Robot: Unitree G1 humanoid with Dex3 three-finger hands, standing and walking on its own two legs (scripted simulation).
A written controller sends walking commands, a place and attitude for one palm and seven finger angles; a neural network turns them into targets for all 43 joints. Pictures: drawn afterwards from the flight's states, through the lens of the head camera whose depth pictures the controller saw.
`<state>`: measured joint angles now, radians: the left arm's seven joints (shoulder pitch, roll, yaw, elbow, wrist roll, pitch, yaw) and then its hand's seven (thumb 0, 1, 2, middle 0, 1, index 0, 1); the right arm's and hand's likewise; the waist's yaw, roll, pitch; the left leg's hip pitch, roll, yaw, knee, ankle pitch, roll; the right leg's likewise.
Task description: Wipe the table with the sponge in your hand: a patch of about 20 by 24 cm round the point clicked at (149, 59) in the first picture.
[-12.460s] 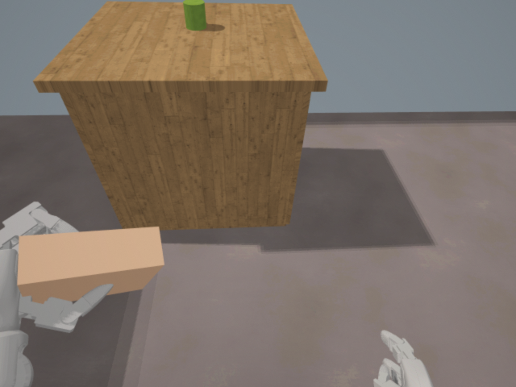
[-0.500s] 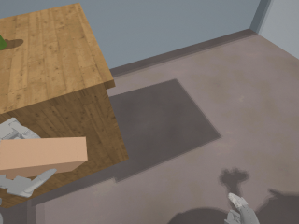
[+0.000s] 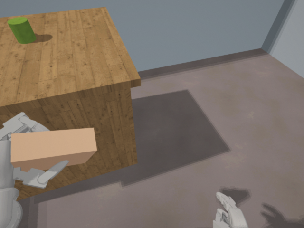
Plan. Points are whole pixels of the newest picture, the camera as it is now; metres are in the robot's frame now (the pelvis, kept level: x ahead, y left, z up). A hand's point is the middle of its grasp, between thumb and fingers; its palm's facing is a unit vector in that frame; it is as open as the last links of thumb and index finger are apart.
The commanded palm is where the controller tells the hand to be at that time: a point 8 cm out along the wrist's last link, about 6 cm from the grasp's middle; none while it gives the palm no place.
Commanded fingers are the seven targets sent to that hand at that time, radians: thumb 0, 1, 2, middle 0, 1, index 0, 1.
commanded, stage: come to a stop and stand still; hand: left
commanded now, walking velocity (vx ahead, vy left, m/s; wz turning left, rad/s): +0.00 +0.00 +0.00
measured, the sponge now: (67, 149) +0.24 +0.20 +0.14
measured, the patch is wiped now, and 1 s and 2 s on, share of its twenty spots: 0.00 0.00 0.00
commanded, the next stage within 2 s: look again from close up in 0.52 s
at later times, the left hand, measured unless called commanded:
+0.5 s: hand (41, 145) +0.23 +0.25 +0.16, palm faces +0.39 -0.83 -0.39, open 9.1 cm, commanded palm +0.18 +0.29 +0.18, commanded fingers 0.00 0.10 1.30 -1.20 -1.60 -1.20 -1.60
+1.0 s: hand (52, 158) +0.22 +0.23 +0.13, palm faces +0.25 -0.86 -0.44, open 9.1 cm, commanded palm +0.17 +0.27 +0.18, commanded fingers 0.00 0.10 1.30 -1.20 -1.60 -1.20 -1.60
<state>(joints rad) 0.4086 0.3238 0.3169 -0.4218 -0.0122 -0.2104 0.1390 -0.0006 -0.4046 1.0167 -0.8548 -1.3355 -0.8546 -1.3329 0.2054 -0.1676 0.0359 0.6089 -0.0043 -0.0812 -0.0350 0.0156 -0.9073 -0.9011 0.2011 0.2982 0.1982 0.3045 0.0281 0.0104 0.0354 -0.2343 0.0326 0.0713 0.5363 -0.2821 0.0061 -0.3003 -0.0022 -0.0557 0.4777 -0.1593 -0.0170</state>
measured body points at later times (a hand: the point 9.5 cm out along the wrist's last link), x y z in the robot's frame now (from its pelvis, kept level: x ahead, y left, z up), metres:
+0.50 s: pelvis +0.02 +0.01 +0.00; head +0.03 +0.01 +0.45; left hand +0.20 +0.29 +0.18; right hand +0.18 -0.22 -0.08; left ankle +0.00 +0.11 -0.74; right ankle +0.06 -0.11 -0.73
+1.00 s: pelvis +0.01 +0.00 +0.00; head +0.03 +0.01 +0.45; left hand +0.20 +0.28 +0.15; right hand +0.15 -0.23 -0.08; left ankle +0.00 +0.11 -0.74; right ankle +0.06 -0.11 -0.74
